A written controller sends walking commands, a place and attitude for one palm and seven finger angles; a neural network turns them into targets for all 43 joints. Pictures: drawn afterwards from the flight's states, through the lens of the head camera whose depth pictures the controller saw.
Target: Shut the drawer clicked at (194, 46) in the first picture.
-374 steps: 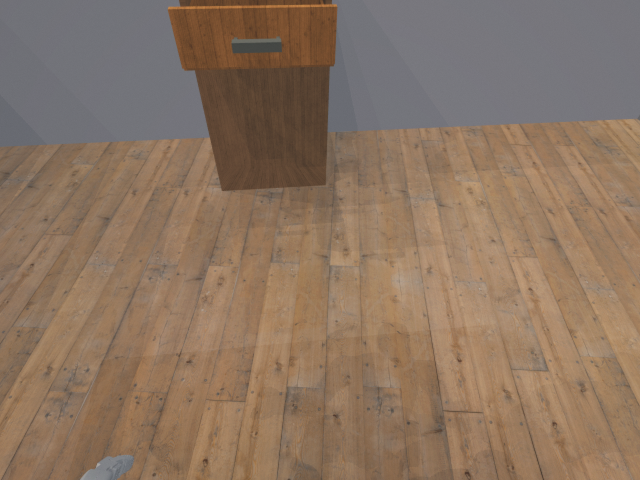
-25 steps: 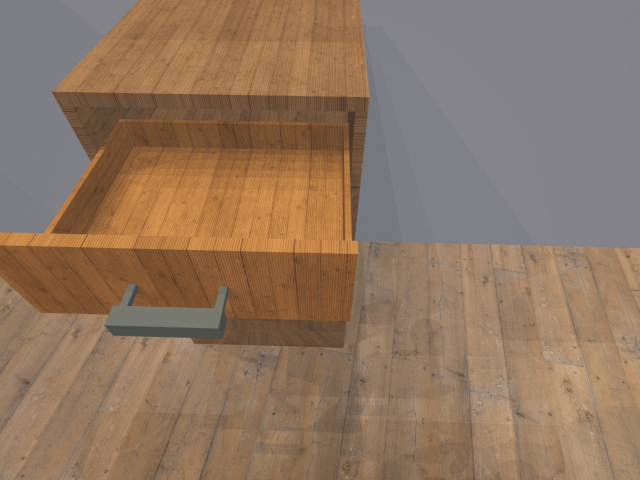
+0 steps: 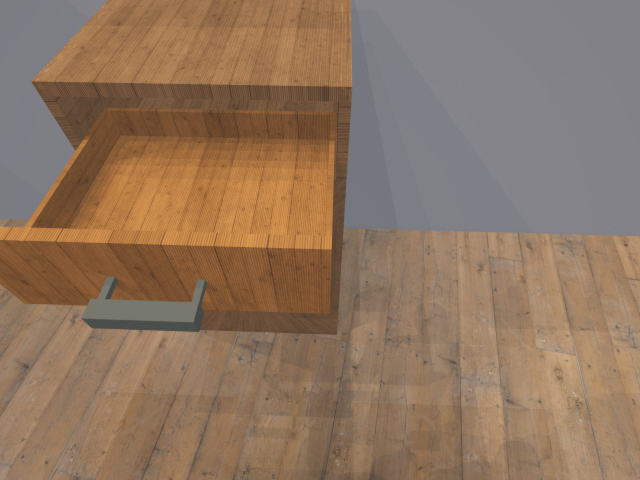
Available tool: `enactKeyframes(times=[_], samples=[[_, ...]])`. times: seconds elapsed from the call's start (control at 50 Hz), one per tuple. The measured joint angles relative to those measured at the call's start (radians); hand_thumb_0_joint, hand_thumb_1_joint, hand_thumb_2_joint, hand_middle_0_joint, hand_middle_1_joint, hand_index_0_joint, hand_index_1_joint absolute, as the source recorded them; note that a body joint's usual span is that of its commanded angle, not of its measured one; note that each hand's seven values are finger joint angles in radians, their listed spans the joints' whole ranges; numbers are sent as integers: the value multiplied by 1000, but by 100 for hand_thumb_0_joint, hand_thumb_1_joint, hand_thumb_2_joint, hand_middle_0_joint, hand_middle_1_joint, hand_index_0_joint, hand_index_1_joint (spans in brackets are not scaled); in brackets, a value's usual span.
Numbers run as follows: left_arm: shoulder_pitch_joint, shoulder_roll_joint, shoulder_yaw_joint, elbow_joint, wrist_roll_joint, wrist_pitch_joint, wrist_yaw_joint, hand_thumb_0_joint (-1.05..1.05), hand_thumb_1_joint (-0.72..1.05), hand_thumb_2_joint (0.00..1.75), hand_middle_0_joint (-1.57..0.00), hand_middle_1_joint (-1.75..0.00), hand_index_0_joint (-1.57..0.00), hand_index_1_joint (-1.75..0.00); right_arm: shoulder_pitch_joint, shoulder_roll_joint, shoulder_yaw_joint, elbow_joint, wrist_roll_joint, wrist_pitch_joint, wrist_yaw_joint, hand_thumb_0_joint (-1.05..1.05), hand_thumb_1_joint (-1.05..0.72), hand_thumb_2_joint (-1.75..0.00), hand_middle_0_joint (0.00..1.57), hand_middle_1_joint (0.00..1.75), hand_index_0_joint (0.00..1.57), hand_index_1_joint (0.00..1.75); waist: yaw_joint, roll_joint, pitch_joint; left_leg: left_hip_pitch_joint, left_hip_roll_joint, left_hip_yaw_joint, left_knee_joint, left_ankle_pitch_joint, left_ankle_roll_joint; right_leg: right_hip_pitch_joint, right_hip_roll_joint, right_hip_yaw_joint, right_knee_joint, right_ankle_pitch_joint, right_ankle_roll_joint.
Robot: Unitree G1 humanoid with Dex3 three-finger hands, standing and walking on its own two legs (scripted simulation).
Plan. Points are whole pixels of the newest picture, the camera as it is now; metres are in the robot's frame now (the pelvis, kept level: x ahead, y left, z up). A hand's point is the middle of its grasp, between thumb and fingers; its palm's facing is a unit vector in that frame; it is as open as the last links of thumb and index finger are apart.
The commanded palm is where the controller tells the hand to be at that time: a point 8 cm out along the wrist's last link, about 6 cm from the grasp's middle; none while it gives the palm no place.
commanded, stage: come to a stop and stand still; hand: left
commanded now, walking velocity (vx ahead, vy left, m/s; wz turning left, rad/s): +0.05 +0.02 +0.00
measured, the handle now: (150, 300) +0.31 +0.25 +0.03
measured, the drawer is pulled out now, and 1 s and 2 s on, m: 0.29 0.29 0.29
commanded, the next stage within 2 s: look again from close up in 0.48 s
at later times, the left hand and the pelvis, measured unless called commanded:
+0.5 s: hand out of the picture -0.06 +0.19 -0.17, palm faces +0.06 -0.98 -0.19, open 7.4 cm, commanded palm none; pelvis -0.04 +0.02 +0.00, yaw +0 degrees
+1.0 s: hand out of the picture +0.03 +0.23 -0.16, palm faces +0.05 -0.97 -0.24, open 7.3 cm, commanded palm none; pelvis -0.01 +0.04 +0.00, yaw +0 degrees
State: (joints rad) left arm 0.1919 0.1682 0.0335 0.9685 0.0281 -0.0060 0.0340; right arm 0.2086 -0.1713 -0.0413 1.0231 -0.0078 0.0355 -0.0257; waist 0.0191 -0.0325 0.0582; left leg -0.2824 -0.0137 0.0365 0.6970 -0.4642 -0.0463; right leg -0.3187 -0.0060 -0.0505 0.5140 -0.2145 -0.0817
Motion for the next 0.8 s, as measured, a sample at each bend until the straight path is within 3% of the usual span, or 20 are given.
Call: enactKeyframes(times=[0.1, 0.2, 0.34, 0.58, 0.62, 0.72, 0.8], samples=[[27, 17, 7, 24, -7, 25, -2, 0, 91, 90, -21, -30, -20, -30, -10, -1, 2, -22, 0, -23, 0, 0, -91, -90, 20, 30, 19, 30, -2, -3, -9, 103, 8, 12, -243, 199, 29, -20, -2, -1, 45, -2, 23], [62, 26, 6, 51, -4, 48, -8, 0, 91, 90, -20, -29, -20, -30, 29, 21, 19, -7, -11, -16, 3, 0, -91, -90, 20, 30, 19, 30, 8, -10, -43, 120, 4, 20, -244, 201, 48, 4, -10, 0, 30, -27, 56], [115, -1, -11, 79, -2, 31, -17, 0, 91, 90, -20, -29, -20, -30, 64, 12, 24, 24, -13, -7, 7, 0, -93, -90, 20, 30, 20, 30, 13, 26, -50, 111, 3, 15, -242, 204, 53, 20, -9, -4, -22, 47, 47], [140, -32, -13, 129, -11, 17, -14, 0, 91, 90, -20, -29, -20, -30, 174, 59, 41, 92, -14, -22, 8, 0, -91, -90, 20, 30, 20, 30, -12, 19, -42, 84, 10, 3, -262, 231, 47, 7, 1, -13, -65, 76, 41], [139, -41, -27, 123, -9, 1, 0, 0, 91, 90, -20, -29, -20, -30, 183, 56, 42, 88, -11, -17, 14, 0, -91, -90, 20, 30, 20, 30, -12, 33, -34, 59, 21, 4, -210, 197, 41, 0, 7, -18, -52, 75, 37], [140, -54, -29, 117, -10, 2, -1, 0, 90, 90, -20, -30, -20, -30, 200, 36, 31, 47, -15, -22, 13, 0, -91, -90, 20, 30, 20, 30, -45, 61, -57, 33, 13, 1, -136, 160, 56, -26, -2, -17, 22, 24, 42], [123, -34, -19, 111, -11, 11, 2, 1, 92, 90, -20, -30, -20, -30, 211, 41, 34, 32, -17, -39, 9, 0, -91, -90, 20, 30, 19, 30, -51, 59, -86, 57, -6, 15, -156, 154, 69, -25, -19, -1, 45, 2, 54]])
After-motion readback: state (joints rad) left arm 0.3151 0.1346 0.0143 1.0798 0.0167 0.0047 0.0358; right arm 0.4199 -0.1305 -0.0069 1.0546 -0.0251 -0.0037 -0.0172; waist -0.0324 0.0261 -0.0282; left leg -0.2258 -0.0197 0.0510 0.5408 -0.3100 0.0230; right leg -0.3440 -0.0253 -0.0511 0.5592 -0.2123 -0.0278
